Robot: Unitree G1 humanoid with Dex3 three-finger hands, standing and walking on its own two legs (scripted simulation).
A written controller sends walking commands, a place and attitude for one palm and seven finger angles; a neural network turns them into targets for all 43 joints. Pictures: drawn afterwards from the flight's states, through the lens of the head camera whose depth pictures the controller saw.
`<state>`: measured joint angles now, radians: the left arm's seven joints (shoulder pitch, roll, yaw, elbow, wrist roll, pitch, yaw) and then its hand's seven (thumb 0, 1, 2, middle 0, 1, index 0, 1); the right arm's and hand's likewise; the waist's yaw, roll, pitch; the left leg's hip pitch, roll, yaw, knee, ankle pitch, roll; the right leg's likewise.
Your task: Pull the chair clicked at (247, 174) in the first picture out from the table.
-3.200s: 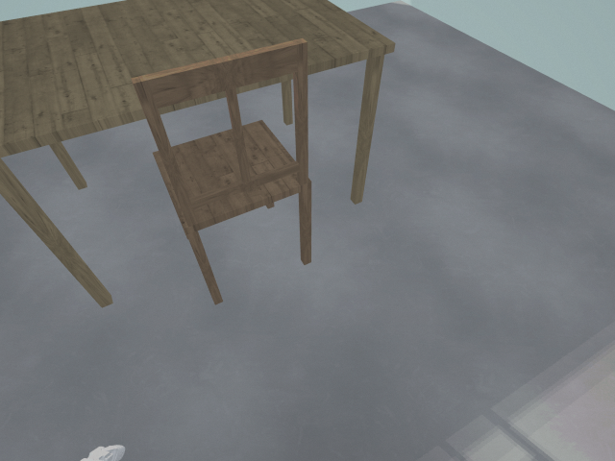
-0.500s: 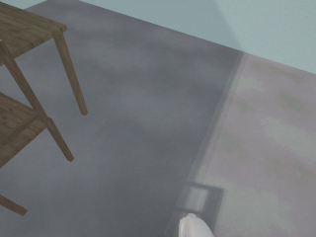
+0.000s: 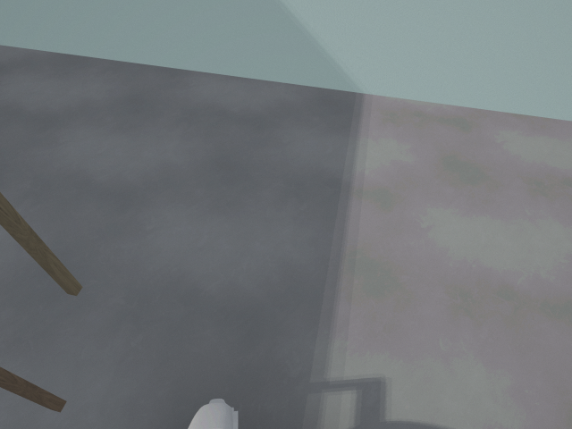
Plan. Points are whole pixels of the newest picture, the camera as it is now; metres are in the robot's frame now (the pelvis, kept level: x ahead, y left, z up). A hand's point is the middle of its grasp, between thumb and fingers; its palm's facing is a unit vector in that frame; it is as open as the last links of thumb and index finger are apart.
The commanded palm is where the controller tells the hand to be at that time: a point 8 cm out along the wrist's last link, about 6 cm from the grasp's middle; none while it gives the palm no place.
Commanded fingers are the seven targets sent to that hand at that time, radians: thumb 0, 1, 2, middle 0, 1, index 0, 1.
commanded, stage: walk to a spot facing it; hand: left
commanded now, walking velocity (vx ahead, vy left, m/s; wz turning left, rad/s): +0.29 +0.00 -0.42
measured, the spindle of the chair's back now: out of the picture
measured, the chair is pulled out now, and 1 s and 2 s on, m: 0.00 0.00 0.00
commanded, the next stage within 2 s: turn to face it in 0.42 s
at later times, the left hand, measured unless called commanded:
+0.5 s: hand (178, 345) +0.29 +0.22 -0.17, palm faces -0.23 -0.96 -0.17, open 7.4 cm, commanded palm none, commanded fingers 0.00 0.90 0.90 -0.20 -0.30 -0.20 -0.30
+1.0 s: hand (209, 302) +0.38 +0.18 -0.19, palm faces -0.13 -0.98 -0.12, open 7.4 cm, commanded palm none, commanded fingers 0.00 0.90 0.90 -0.20 -0.30 -0.20 -0.30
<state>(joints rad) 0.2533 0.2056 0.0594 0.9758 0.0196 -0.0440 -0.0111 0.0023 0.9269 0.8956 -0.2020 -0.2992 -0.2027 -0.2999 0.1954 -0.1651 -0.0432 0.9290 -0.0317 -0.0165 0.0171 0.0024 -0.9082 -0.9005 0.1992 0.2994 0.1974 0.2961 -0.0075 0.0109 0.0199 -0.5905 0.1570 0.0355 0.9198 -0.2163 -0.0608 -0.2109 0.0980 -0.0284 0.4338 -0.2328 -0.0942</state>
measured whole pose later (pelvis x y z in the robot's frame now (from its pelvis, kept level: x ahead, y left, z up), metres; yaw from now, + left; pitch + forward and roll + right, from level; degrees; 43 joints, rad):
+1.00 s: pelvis +0.24 +0.04 -0.02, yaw -8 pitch +0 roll -2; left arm 0.12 0.16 0.05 0.92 0.01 0.03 0.02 0.00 0.91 0.90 -0.20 -0.30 -0.20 -0.30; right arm 0.29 -0.14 -0.06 0.98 -0.02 0.04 0.01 0.01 -0.92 -0.90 0.20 0.30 0.20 0.30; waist -0.05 -0.03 0.05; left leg -0.38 0.07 0.14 0.73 -0.33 0.02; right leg -0.31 -0.15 -0.26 0.74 -0.43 0.05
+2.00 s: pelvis +0.21 +0.02 -0.02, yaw +29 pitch +1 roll +1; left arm 0.26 0.25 0.06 0.90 0.02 0.04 0.01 0.01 0.91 0.90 -0.20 -0.30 -0.20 -0.30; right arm 0.12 -0.26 -0.07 0.89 -0.02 0.05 0.04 0.01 -0.91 -0.90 0.20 0.30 0.20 0.30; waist 0.02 -0.05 0.10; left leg -0.31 0.01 0.08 0.62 -0.28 -0.01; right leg -0.28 -0.22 -0.19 0.74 -0.44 0.09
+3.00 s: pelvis +0.18 +0.04 +0.00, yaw +64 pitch +0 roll -2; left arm 0.20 0.29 0.08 0.91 0.01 0.06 0.01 0.01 0.91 0.90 -0.20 -0.30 -0.20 -0.30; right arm 0.16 -0.23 -0.05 0.89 -0.02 0.03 0.01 0.00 -0.90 -0.90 0.20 0.30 0.20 0.30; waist 0.00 -0.03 0.09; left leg -0.27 -0.03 -0.01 0.49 -0.23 0.06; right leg -0.48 -0.11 -0.04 1.09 -0.40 0.10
